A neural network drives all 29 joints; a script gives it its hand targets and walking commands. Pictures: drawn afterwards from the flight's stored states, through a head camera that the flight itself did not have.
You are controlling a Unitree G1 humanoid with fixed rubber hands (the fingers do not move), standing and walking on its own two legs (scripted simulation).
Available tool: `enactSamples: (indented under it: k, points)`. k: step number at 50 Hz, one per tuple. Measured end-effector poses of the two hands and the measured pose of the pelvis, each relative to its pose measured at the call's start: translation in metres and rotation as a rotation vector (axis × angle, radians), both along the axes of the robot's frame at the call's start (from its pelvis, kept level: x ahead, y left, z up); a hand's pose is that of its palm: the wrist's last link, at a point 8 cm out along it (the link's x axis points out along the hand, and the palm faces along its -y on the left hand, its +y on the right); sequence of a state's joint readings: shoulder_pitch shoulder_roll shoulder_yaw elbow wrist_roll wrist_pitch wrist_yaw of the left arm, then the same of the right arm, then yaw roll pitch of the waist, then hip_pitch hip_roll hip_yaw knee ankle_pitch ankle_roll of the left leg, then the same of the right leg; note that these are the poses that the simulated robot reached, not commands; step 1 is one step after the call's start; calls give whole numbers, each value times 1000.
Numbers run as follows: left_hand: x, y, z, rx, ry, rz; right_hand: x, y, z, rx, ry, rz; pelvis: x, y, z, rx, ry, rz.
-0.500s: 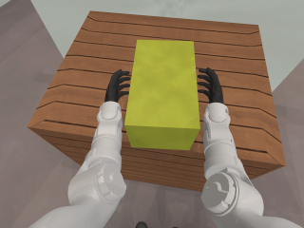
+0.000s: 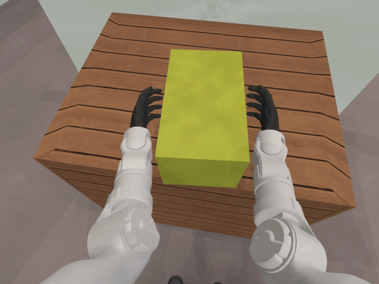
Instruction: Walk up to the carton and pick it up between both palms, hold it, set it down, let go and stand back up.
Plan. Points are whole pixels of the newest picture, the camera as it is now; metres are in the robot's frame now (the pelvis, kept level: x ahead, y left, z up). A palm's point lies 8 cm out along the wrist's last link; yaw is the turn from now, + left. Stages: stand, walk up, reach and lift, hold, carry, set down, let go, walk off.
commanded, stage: reach and lift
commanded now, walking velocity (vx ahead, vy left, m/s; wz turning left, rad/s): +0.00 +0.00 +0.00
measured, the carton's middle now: (202, 117) +0.48 +0.00 -0.01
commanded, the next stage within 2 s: none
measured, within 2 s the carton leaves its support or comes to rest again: leaves its support in 1.26 s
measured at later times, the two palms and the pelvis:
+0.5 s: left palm (140, 123) +0.43 +0.13 +0.04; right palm (267, 125) +0.42 -0.13 +0.05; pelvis +0.00 +0.00 +0.00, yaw +0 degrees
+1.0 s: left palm (141, 129) +0.42 +0.13 +0.04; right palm (269, 133) +0.40 -0.13 +0.05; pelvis +0.00 +0.00 +0.00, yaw +0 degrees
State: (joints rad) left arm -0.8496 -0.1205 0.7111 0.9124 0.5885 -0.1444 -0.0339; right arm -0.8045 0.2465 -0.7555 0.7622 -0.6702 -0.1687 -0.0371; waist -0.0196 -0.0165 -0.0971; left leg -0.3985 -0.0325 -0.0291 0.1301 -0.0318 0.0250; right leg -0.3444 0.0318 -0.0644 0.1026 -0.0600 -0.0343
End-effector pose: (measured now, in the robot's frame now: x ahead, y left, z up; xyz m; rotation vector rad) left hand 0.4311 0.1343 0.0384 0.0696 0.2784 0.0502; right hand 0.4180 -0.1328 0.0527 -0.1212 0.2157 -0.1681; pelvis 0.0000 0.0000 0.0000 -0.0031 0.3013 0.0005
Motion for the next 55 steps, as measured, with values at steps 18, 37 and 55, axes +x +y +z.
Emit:
enactSamples:
  k: [18,37,55]
  points:
    - [0,0,0,4,1,-1,-1,0,0,-4,-7,-1,0,-1,0,0,4,5]
    - [-1,0,0,14,-3,-6,-3,0,-1,2,-28,-5,0,-1,0,-2,20,9]
    - [-25,-5,-1,6,-2,-2,-29,-4,-2,12,-37,-15,-8,0,0,-5,12,8]
